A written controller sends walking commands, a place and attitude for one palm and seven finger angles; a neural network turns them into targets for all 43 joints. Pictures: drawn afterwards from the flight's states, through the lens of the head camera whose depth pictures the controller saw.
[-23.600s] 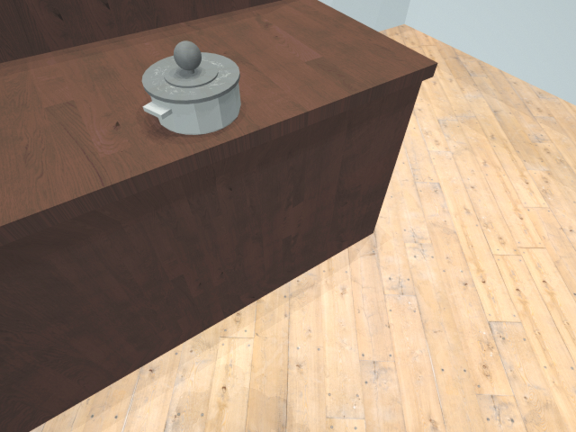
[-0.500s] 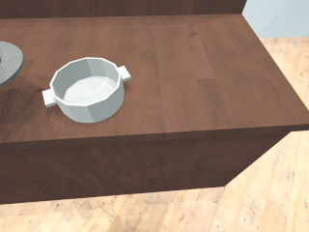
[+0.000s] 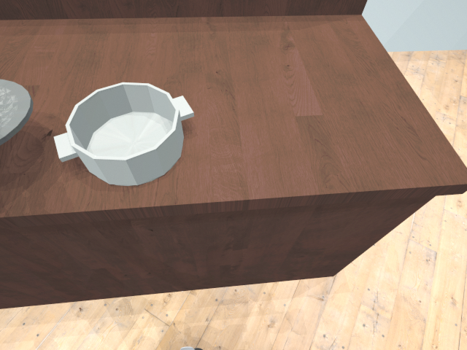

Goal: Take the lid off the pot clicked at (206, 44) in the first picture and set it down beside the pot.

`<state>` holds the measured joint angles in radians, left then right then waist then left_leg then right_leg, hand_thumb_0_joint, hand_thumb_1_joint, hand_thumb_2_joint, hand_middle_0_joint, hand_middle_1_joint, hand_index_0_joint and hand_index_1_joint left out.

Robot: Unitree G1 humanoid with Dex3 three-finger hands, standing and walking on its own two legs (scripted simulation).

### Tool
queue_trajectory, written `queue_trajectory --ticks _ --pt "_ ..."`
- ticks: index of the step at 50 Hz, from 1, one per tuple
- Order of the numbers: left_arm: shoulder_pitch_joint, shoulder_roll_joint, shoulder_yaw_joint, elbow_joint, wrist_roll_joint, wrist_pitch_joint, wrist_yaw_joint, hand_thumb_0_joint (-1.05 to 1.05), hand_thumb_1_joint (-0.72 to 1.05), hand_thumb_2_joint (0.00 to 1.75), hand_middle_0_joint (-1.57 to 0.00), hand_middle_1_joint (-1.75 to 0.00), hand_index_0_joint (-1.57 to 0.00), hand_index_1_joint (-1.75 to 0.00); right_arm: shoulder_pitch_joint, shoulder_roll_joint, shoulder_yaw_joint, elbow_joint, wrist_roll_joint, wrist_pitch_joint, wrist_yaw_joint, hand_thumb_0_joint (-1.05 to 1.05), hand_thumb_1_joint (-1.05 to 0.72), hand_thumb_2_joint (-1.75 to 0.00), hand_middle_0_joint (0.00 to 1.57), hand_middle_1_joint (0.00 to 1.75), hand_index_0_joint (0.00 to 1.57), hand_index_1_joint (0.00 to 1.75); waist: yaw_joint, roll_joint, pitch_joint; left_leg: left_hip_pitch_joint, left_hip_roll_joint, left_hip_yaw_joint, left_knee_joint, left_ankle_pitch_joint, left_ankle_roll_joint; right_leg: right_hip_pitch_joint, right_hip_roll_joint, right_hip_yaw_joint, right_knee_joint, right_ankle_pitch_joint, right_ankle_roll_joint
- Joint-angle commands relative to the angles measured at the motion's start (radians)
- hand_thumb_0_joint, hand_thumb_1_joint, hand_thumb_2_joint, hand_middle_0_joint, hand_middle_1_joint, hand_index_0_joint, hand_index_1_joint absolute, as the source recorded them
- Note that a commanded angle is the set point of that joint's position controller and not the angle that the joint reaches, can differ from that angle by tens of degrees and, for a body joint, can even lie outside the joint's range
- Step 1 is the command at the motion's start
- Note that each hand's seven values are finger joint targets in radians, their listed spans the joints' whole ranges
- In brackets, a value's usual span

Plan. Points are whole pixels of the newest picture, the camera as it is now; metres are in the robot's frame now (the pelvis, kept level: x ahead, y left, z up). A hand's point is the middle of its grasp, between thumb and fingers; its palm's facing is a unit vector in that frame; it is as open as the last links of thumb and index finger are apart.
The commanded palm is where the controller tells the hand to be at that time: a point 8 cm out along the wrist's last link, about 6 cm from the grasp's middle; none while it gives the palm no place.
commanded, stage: lower the lid onto the table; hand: left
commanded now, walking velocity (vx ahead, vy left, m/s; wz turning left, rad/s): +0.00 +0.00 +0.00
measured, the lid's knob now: out of the picture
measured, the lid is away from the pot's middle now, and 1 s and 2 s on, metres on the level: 0.23 0.22 0.22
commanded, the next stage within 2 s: open the fingers wide in 1.44 s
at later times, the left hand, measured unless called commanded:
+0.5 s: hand out of the picture +0.45 +0.38 +0.17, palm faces -0.39 -0.24 -0.89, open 8.0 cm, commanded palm +0.48 +0.39 +0.25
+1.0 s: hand out of the picture +0.44 +0.38 +0.14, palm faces -0.42 -0.25 -0.87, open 8.0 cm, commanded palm +0.49 +0.39 +0.22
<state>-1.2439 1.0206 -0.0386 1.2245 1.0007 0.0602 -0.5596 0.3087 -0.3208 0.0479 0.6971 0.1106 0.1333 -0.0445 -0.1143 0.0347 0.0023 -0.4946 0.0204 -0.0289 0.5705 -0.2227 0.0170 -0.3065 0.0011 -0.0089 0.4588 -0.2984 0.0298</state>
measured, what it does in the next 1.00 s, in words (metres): stands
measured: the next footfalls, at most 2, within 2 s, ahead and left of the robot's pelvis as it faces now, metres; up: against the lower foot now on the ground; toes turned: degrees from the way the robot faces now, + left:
none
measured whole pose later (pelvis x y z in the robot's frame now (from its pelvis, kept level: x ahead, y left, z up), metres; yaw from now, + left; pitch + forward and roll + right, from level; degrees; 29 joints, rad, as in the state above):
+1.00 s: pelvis +0.00 +0.01 -0.01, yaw -1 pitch +11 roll -3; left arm -1.17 1.00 -0.02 1.26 0.99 -0.01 -0.52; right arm 0.33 -0.32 0.05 0.70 0.11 0.12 -0.07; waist -0.13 0.03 -0.02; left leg -0.61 0.03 -0.03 0.68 -0.27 0.02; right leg -0.41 0.01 0.00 0.55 -0.33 0.04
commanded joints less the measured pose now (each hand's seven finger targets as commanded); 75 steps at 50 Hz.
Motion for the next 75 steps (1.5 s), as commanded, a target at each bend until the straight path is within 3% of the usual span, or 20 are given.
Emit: queue_trajectory --ticks 1,5,11,15,16,18,31,33,36,40,41,50,51,52,55,57,61,65,70,75 --pt "-0.523 0.339 0.071 -0.286 0.010 -0.015 0.059 0.00 0.60 1.02 -0.84 -1.04 -0.82 -1.04 0.074 -0.186 -0.064 -0.065 -0.006 -0.026 -0.016 0.00 -0.90 -0.90 0.20 0.30 0.20 0.30 -0.005 0.199 -0.467 0.456 -0.039 0.025 -0.008 0.356 0.066 -0.054 0.076 -0.047 -0.038 0.271 -0.046" --pt "-0.497 0.273 0.022 -0.263 -0.009 -0.026 0.051 0.00 0.60 1.02 -0.84 -1.04 -0.82 -1.04 0.067 -0.181 -0.058 -0.065 0.002 -0.036 -0.025 0.00 -0.90 -0.90 0.20 0.30 0.20 0.30 -0.010 0.197 -0.443 0.452 -0.033 0.026 -0.009 0.376 0.065 -0.075 0.078 -0.058 -0.034 0.273 -0.052" --pt "-0.501 0.336 0.074 -0.253 0.009 -0.032 0.065 0.00 0.60 1.02 -0.84 -1.04 -0.82 -1.04 0.088 -0.190 -0.065 -0.057 -0.007 -0.036 -0.023 0.00 -0.90 -0.90 0.20 0.30 0.20 0.30 -0.008 0.192 -0.471 0.441 -0.035 0.025 0.012 0.366 0.063 -0.081 0.079 -0.050 -0.021 0.276 -0.045" --pt "-0.451 0.287 0.046 -0.220 -0.004 -0.042 0.062 0.00 0.60 1.02 -0.84 -1.04 -0.82 -1.04 0.084 -0.182 -0.058 -0.063 -0.002 -0.040 -0.027 0.00 -0.90 -0.90 0.20 0.30 0.20 0.30 -0.006 0.186 -0.446 0.436 -0.033 0.024 0.013 0.370 0.062 -0.102 0.084 -0.060 -0.013 0.257 -0.051" --pt "-0.492 0.334 0.076 -0.245 0.007 -0.039 0.070 0.00 0.60 1.02 -0.84 -1.04 -0.82 -1.04 0.094 -0.191 -0.064 -0.058 -0.006 -0.033 -0.025 0.00 -0.90 -0.90 0.20 0.30 0.20 0.30 -0.010 0.188 -0.461 0.436 -0.031 0.016 0.017 0.362 0.060 -0.105 0.083 -0.055 -0.013 0.259 -0.047" --pt "-0.486 0.277 0.035 -0.213 0.003 -0.035 0.067 0.00 0.60 1.02 -0.84 -1.04 -0.82 -1.04 0.101 -0.186 -0.067 -0.053 -0.004 -0.034 -0.026 0.00 -0.90 -0.90 0.20 0.30 0.20 0.30 -0.021 0.183 -0.438 0.429 -0.031 0.018 0.020 0.344 0.061 -0.127 0.083 -0.058 -0.015 0.255 -0.046" --pt "-0.432 0.368 0.116 -0.218 0.009 -0.057 0.085 0.00 0.60 1.02 -0.84 -1.04 -0.82 -1.04 0.115 -0.192 -0.067 -0.060 -0.005 -0.017 -0.027 0.00 -0.90 -0.90 0.20 0.30 0.20 0.30 -0.008 0.186 -0.482 0.408 -0.033 0.026 0.058 0.400 0.061 -0.121 0.085 -0.052 0.019 0.290 -0.043" --pt "-0.432 0.298 0.064 -0.201 0.001 -0.051 0.081 0.00 0.60 1.02 -0.84 -1.04 -0.82 -1.04 0.116 -0.188 -0.070 -0.061 -0.002 -0.017 -0.027 0.00 -0.90 -0.90 0.20 0.30 0.20 0.30 -0.020 0.194 -0.445 0.402 -0.032 0.023 0.058 0.373 0.061 -0.155 0.086 -0.054 0.013 0.272 -0.045" --pt "-0.423 0.364 0.116 -0.236 0.005 -0.063 0.088 0.00 0.60 1.02 -0.84 -1.04 -0.82 -1.04 0.122 -0.194 -0.071 -0.061 -0.007 -0.018 -0.029 0.00 -0.90 -0.90 0.20 0.30 0.20 0.30 -0.007 0.198 -0.498 0.425 -0.031 0.024 0.067 0.394 0.063 -0.141 0.087 -0.051 0.026 0.276 -0.042" --pt "-0.396 0.291 0.058 -0.211 -0.020 -0.068 0.078 0.00 0.60 1.02 -0.84 -1.04 -0.82 -1.04 0.110 -0.187 -0.061 -0.061 0.003 -0.024 -0.038 0.00 -0.90 -0.90 0.20 0.30 0.20 0.30 -0.014 0.158 -0.458 0.390 -0.030 0.030 0.058 0.359 0.066 -0.144 0.089 -0.059 0.027 0.267 -0.046" --pt "-0.425 0.343 0.093 -0.218 -0.005 -0.064 0.087 0.00 0.60 1.02 -0.84 -1.04 -0.82 -1.04 0.121 -0.196 -0.068 -0.053 -0.005 -0.021 -0.036 0.00 -0.90 -0.90 0.20 0.30 0.20 0.30 -0.015 0.184 -0.473 0.394 -0.031 0.027 0.067 0.341 0.065 -0.153 0.087 -0.049 0.028 0.262 -0.042" --pt "-0.407 0.295 0.062 -0.242 -0.023 -0.085 0.085 0.00 0.60 1.02 -0.84 -1.04 -0.82 -1.04 0.115 -0.185 -0.060 -0.051 -0.002 -0.038 -0.049 0.00 -0.90 -0.90 0.20 0.30 0.20 0.30 -0.012 0.218 -0.485 0.412 -0.024 0.027 0.082 0.381 0.063 -0.180 0.091 -0.059 0.048 0.259 -0.048" --pt "-0.434 0.348 0.101 -0.250 -0.006 -0.081 0.097 0.00 0.60 1.02 -0.84 -1.04 -0.82 -1.04 0.131 -0.195 -0.068 -0.049 -0.008 -0.031 -0.047 0.00 -0.90 -0.90 0.20 0.30 0.20 0.30 -0.014 0.238 -0.504 0.419 -0.026 0.016 0.091 0.364 0.058 -0.195 0.089 -0.053 0.046 0.241 -0.045" --pt "-0.427 0.289 0.058 -0.218 -0.007 -0.080 0.093 0.00 0.60 1.02 -0.84 -1.04 -0.82 -1.04 0.127 -0.188 -0.066 -0.048 -0.005 -0.036 -0.049 0.00 -0.90 -0.90 0.20 0.30 0.20 0.30 -0.026 0.236 -0.465 0.409 -0.026 0.017 0.092 0.348 0.060 -0.221 0.090 -0.058 0.045 0.236 -0.048" --pt "-0.379 0.287 0.065 -0.218 -0.026 -0.091 0.089 0.00 0.60 1.02 -0.84 -1.04 -0.82 -1.04 0.117 -0.188 -0.060 -0.051 -0.002 -0.039 -0.054 0.00 -0.90 -0.90 0.20 0.30 0.20 0.30 -0.014 0.187 -0.475 0.384 -0.026 0.026 0.089 0.346 0.061 -0.197 0.092 -0.060 0.058 0.242 -0.048" --pt "-0.373 0.290 0.057 -0.150 -0.011 -0.084 0.096 0.00 0.60 1.02 -0.84 -1.04 -0.82 -1.04 0.130 -0.191 -0.062 -0.043 -0.005 -0.036 -0.054 0.00 -0.90 -0.90 0.20 0.30 0.20 0.30 -0.028 0.179 -0.422 0.338 -0.033 0.023 0.094 0.265 0.059 -0.225 0.091 -0.058 0.057 0.213 -0.047" --pt "-0.438 0.358 0.094 -0.227 -0.004 -0.096 0.106 0.00 0.60 1.02 -0.84 -1.04 -0.82 -1.04 0.135 -0.197 -0.063 -0.040 -0.008 -0.036 -0.061 0.00 -0.90 -0.90 0.20 0.30 0.20 0.30 -0.023 0.222 -0.501 0.367 -0.026 0.021 0.102 0.282 0.058 -0.214 0.089 -0.052 0.068 0.216 -0.045" --pt "-0.371 0.313 0.075 -0.191 -0.022 -0.110 0.098 0.00 0.60 1.02 -0.84 -1.04 -0.82 -1.04 0.130 -0.190 -0.056 -0.043 -0.002 -0.047 -0.070 0.00 -0.90 -0.90 0.20 0.30 0.20 0.30 -0.019 0.169 -0.482 0.348 -0.024 0.026 0.110 0.309 0.061 -0.218 0.094 -0.059 0.084 0.229 -0.045" --pt "-0.380 0.276 0.050 -0.197 -0.017 -0.116 0.103 0.00 0.60 1.02 -0.84 -1.04 -0.82 -1.04 0.146 -0.188 -0.059 -0.039 -0.006 -0.048 -0.069 0.00 -0.90 -0.90 0.20 0.30 0.20 0.30 -0.018 0.231 -0.496 0.388 -0.018 0.012 0.126 0.356 0.053 -0.278 0.100 -0.064 0.098 0.205 -0.050" --pt "-0.352 0.268 0.040 -0.146 -0.020 -0.117 0.101 0.00 0.60 1.02 -0.84 -1.04 -0.82 -1.04 0.146 -0.193 -0.056 -0.033 -0.003 -0.042 -0.071 0.00 -0.90 -0.90 0.20 0.30 0.20 0.30 -0.029 0.172 -0.448 0.312 -0.020 0.015 0.124 0.255 0.055 -0.290 0.099 -0.065 0.107 0.173 -0.048"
